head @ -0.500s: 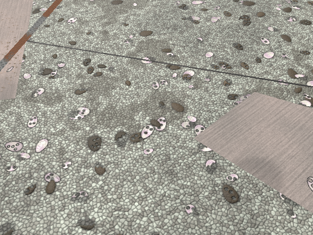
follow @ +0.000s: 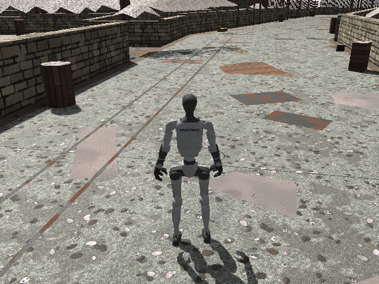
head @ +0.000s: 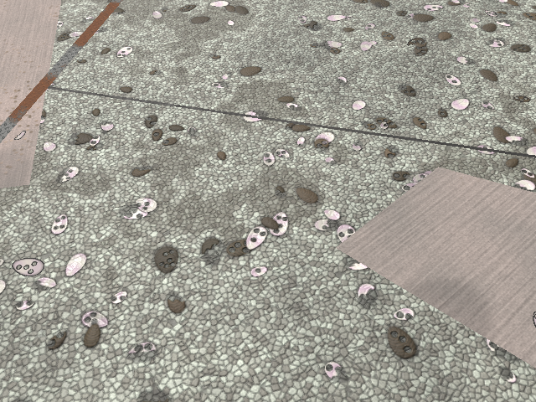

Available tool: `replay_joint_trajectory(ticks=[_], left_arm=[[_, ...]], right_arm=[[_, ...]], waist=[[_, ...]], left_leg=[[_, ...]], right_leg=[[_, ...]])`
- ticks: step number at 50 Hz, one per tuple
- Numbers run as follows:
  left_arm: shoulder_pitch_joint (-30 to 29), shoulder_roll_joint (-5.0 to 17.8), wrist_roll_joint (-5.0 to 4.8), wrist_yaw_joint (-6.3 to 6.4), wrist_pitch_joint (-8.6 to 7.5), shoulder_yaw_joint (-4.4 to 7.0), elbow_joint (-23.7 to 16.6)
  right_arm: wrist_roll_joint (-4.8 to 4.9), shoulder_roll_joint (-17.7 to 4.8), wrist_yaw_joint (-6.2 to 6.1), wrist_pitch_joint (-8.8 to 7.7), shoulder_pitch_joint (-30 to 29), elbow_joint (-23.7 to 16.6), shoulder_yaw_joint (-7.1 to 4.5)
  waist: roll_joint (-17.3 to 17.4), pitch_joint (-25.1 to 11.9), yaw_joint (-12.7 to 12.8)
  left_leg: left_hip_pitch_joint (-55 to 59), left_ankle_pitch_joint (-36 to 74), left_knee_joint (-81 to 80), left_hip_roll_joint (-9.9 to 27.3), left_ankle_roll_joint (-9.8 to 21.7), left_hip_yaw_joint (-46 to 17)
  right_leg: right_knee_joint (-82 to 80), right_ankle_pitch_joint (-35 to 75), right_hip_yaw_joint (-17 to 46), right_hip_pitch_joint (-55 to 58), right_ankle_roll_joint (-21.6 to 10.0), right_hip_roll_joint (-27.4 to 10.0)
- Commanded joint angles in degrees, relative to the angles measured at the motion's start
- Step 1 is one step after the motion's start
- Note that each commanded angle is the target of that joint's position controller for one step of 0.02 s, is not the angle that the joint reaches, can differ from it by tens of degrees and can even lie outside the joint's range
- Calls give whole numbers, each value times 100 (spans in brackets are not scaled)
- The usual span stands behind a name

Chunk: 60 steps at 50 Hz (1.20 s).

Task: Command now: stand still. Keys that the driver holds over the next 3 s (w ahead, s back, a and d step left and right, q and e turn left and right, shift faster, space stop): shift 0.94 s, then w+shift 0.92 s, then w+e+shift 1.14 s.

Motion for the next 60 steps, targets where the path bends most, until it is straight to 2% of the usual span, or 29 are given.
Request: replay_joint_trajectory(ticks=[1,22,34,47,48,49,50,51,52,53,54,55,56,57,58,59,60], left_arm=[[-30,651,-6,40,-41,132,-105],[168,502,-16,128,26,119,620],[378,380,-19,143,29,76,787],[614,262,-26,145,19,20,842],[797,183,-46,152,28,8,928],[848,258,-111,151,19,46,917],[614,337,-114,129,-44,68,771],[190,130,-144,76,-182,11,498],[-93,-60,-196,-8,-344,-52,292],[-265,132,-197,-72,-469,-3,177],[-267,180,-223,-117,-573,21,81],[-132,156,-243,-150,-653,12,36],[75,141,-252,-175,-720,6,58],[409,159,-244,-184,-765,39,180],[974,181,-229,-184,-782,104,425],[1599,241,-204,-161,-763,182,707],[2373,274,-203,-147,-750,239,917]], right_arm=[[9,-584,-29,-77,94,-220,-157],[56,-523,-101,-92,384,818,-98],[74,-431,-111,-82,516,1308,-35],[87,-327,-117,-61,645,1656,15],[106,-335,-138,-38,824,1754,1],[174,-565,-157,-16,856,1731,-76],[222,-739,-160,-36,1011,1700,-132],[269,-952,-142,-128,1214,1693,-201],[312,-1153,-141,-230,1007,1604,-288],[252,-1062,-133,-317,891,1525,-286],[203,-882,-110,-397,668,1396,-239],[244,-800,-75,-439,412,1258,-220],[330,-841,-55,-445,228,1168,-230],[379,-944,-48,-438,90,1126,-251],[374,-1023,-49,-402,6,1099,-267],[300,-989,-51,-385,4,1025,-250],[233,-791,-35,-429,-223,879,-181]], waist=[[43,-191,3],[4,19,11],[5,103,-11],[-7,168,-43],[85,-102,-63],[253,84,-99],[396,496,-237],[851,788,-405],[1333,992,-395],[1187,1069,-409],[1012,1020,-281],[894,872,-140],[868,704,-21],[887,516,153],[766,344,415],[475,170,618],[-50,39,970]], left_leg=[[-404,1416,-616,327,84,-287],[-396,1214,-771,236,21,-121],[-418,1091,-832,210,17,-69],[-446,1023,-840,188,5,-20],[-334,-316,-909,97,91,33],[-511,-2077,-998,171,290,-184],[-699,-3306,-1296,523,551,-732],[-591,-3790,-1825,1181,903,-1684],[-555,-3490,-2363,1893,1244,-2582],[-502,-2918,-2545,2204,1402,-2947],[-306,-2446,-2497,2244,1353,-2879],[-176,-2057,-2407,2123,1184,-2521],[-325,-1660,-2343,1874,969,-1955],[-749,-1363,-2185,1472,805,-1345],[-1199,-1403,-1744,1134,737,-891],[-1635,-1391,-1207,882,735,-644],[-2285,-617,-9,656,645,-367]], right_leg=[[-253,1170,65,460,-141,-71],[-440,1029,-17,441,-158,14],[-484,953,-69,390,-161,55],[-489,909,-103,328,-175,85],[-316,-255,-345,385,-216,294],[-17,-1789,-506,25,-305,466],[281,-2543,-428,-667,-387,424],[858,-2030,-551,-1239,-376,381],[1627,-917,-559,-1601,-402,183],[2193,-963,-234,-1992,-498,-116],[2478,-1036,-78,-2293,-596,-310],[2162,-1031,-32,-2264,-674,-436],[1386,-951,-171,-1657,-719,-412],[668,-734,-509,-606,-694,-178],[177,-175,-969,445,-561,174],[117,45,-1307,1330,-400,534],[-88,13,-871,2242,-441,342]])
